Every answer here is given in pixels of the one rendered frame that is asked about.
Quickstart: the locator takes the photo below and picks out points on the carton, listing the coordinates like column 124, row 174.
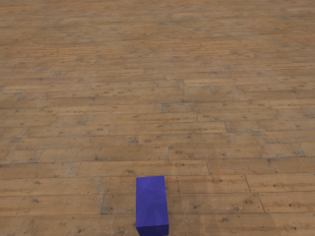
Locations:
column 151, row 206

